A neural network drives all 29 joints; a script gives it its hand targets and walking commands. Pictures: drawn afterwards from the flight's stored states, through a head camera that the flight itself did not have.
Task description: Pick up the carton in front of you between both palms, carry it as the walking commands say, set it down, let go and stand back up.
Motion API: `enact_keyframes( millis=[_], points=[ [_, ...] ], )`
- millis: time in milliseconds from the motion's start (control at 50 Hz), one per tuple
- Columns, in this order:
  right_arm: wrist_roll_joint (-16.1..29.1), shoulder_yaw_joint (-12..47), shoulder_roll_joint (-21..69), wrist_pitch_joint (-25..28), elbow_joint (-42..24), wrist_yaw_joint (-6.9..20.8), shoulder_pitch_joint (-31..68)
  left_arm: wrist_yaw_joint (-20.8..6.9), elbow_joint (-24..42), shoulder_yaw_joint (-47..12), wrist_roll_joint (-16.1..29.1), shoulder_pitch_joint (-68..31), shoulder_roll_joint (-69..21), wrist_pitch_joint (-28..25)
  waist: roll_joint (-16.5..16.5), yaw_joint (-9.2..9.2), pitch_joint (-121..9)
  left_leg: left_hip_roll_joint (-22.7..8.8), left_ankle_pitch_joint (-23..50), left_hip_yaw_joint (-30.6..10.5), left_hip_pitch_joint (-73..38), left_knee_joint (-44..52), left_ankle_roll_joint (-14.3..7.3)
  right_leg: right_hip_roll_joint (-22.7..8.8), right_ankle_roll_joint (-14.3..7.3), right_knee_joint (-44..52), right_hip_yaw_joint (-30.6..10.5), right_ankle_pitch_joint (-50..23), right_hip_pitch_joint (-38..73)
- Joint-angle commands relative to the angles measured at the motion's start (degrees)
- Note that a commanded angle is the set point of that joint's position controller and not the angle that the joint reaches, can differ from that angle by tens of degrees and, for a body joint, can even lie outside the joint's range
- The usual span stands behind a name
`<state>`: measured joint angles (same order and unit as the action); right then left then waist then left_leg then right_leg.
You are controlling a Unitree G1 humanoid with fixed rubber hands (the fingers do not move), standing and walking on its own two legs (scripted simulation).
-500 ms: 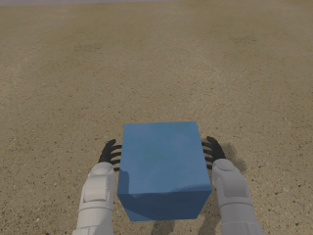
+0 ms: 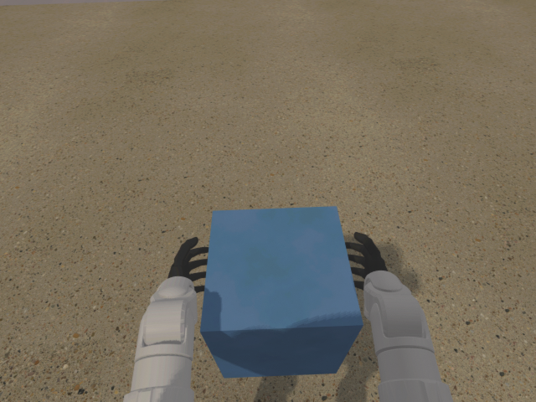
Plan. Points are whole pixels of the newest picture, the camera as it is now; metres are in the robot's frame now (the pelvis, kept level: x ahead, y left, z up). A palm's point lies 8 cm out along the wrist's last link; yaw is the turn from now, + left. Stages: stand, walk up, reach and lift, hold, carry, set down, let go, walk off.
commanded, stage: carry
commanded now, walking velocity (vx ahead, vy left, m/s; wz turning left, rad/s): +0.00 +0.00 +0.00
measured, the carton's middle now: (277, 296) +0.30 +0.00 -0.05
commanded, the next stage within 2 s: hold in 0.32 s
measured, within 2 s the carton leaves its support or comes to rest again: neither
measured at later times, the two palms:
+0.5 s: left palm (196, 287) +0.28 +0.13 +0.03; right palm (395, 295) +0.26 -0.17 +0.04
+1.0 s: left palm (192, 266) +0.31 +0.13 +0.05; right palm (390, 296) +0.25 -0.16 +0.05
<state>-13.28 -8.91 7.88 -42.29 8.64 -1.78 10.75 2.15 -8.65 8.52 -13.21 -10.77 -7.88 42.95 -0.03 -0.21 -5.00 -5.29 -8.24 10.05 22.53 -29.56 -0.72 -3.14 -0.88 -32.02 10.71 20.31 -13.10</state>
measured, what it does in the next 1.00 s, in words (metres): stands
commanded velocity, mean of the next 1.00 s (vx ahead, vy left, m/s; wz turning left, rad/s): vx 0.00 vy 0.00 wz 0.00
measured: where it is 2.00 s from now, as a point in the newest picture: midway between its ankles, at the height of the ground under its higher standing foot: outside the picture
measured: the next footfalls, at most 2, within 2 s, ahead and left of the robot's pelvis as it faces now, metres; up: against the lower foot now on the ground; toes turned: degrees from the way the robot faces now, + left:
none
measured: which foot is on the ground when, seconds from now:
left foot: down 0.00-1.00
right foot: down 0.00-1.00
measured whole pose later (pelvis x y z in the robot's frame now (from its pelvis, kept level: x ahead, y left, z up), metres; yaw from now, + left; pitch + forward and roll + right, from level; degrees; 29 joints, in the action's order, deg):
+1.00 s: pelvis +0.00 +0.05 +0.01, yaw -12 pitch -7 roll +0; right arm -16.5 -14.2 8.9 -38.8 18.7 0.4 15.9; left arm 1.0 -14.5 11.9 -16.7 -14.8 -8.6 42.1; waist -2.5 -0.6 1.0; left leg 1.5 -7.6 -0.1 8.2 -22.4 -1.1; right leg -0.1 1.2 -23.9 -6.7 14.3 -3.2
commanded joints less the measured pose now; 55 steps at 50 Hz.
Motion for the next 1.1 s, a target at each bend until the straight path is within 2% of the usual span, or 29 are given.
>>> enact_keyframes(
  millis=[0, 300, 320, 340, 360, 380, 400, 420, 440, 520, 580, 680, 860, 1000, 1080],
  points=[
    [14.98, 32.66, 51.65, 2.60, -5.05, 13.38, 26.86, -13.65, 6.06, -33.01, 15.46, -27.79, -51.66, -3.22, 0.12, 0.05, -14.96, -4.79, 9.10, -5.71, -10.94, 2.31, -0.31, -6.48, -0.37, 6.84, -6.15, -9.32, -0.66],
    [15.01, 32.71, 51.68, 2.49, -5.07, 13.37, 26.77, -13.65, 6.11, -32.89, 15.47, -27.61, -51.57, -3.13, 0.04, 0.03, -15.04, -4.73, 9.22, -5.50, -10.75, 2.07, -0.07, -6.51, -0.67, 6.57, -6.21, -10.27, -0.79],
    [13.78, 30.48, 53.17, 3.18, -2.79, 13.86, 22.67, -13.93, 7.64, -31.84, 15.61, -22.92, -52.00, -3.10, -7.96, 0.42, -6.39, 12.13, 15.62, -12.72, -30.36, 1.84, -1.41, 4.68, -1.62, 12.87, -17.39, -24.21, -7.11],
    [12.49, 29.74, 51.77, 4.88, -2.38, 13.12, 22.05, -13.59, 10.00, -31.41, 15.18, -23.98, -50.32, -4.02, -5.62, 0.81, -8.90, 10.80, 14.80, -14.20, -31.70, 3.39, -1.55, 3.84, -1.92, 12.53, -18.74, -25.39, -4.72],
    [11.40, 29.09, 52.12, 5.54, -2.49, 12.92, 22.00, -13.87, 10.25, -32.86, 15.26, -25.80, -50.67, -4.08, -4.09, 1.39, -9.59, 10.76, 15.67, -13.95, -29.10, 3.71, -0.64, 4.57, -1.71, 12.28, -17.90, -24.07, -1.14],
    [12.04, 29.33, 52.18, 5.90, -3.31, 12.76, 23.02, -13.82, 8.90, -33.50, 15.03, -25.10, -50.59, -4.27, -4.07, 1.53, -9.70, 10.88, 17.38, -14.16, -31.46, 3.60, -0.43, 4.67, -1.31, 12.52, -17.81, -24.95, -1.62],
    [10.92, 27.77, 51.04, 6.09, -1.86, 12.44, 22.08, -14.39, 9.70, -33.53, 15.25, -26.51, -50.39, -4.55, -4.57, 1.63, -9.39, 10.96, 16.47, -13.96, -27.67, 4.14, 0.21, 5.17, -1.51, 13.20, -17.78, -23.95, 2.87],
    [10.67, 27.87, 51.05, 6.20, -2.23, 12.37, 22.79, -14.70, 9.15, -34.43, 15.66, -26.61, -51.03, -4.65, -2.37, 1.54, -10.02, 11.45, 16.39, -13.47, -24.99, 4.73, 0.78, 5.80, -0.79, 12.38, -17.47, -26.99, 6.84],
    [12.11, 29.19, 52.10, 6.32, -2.74, 12.50, 24.81, -14.44, 8.30, -34.84, 15.67, -26.52, -51.20, -4.99, -2.13, 1.42, -11.17, 11.84, 15.24, -13.48, -27.42, 4.83, 0.58, 5.79, -0.16, 12.54, -17.56, -26.82, 5.70],
    [13.65, 31.14, 53.43, 6.09, -1.57, 13.85, 28.27, -14.27, 5.88, -33.00, 14.50, -26.97, -52.22, -5.37, -2.17, -0.96, -9.01, 12.23, 8.27, -13.14, -24.77, 6.29, 0.35, 6.25, 0.69, 13.40, -16.99, -19.44, 5.53],
    [14.52, 31.26, 54.33, 5.93, 0.26, 15.27, 31.13, -14.29, 2.78, -31.32, 13.20, -27.56, -53.59, -5.18, -1.63, -1.98, -7.12, 11.84, 4.82, -13.19, -26.28, 6.85, 0.26, 6.41, 0.69, 14.13, -16.80, -12.98, 1.94],
    [14.20, 29.34, 55.25, 5.82, 3.53, 16.84, 33.02, -15.19, -0.46, -30.19, 12.48, -29.42, -55.70, -4.76, -0.43, -1.54, -6.13, 10.81, 2.46, -13.38, -29.89, 7.67, 0.59, 6.91, -0.06, 14.75, -16.25, -7.22, -2.57],
    [12.33, 25.68, 56.23, 6.11, 6.72, 17.76, 34.21, -17.09, -2.24, -30.36, 13.38, -33.37, -57.66, -4.21, 1.12, 0.45, -7.74, 8.91, 0.76, -14.24, -32.59, 9.40, 1.64, 8.26, -1.15, 14.58, -15.65, -5.16, -4.05],
    [11.87, 24.82, 56.22, 6.19, 7.15, 17.89, 35.96, -17.37, -3.56, -29.51, 13.47, -34.64, -57.86, -4.09, 1.26, 0.40, -8.16, 8.14, 0.71, -15.13, -32.81, 9.98, 1.72, 8.60, -1.20, 14.25, -15.55, -5.28, -3.93],
    [10.07, 21.99, 55.64, 6.97, 11.06, 18.14, 40.00, -17.28, -7.86, -25.44, 11.82, -37.81, -57.48, -4.78, 1.19, -0.40, -6.22, 8.20, -3.33, -15.13, -31.18, 9.73, 1.47, 8.43, -1.18, 13.36, -15.38, -2.44, -5.68]
  ],
)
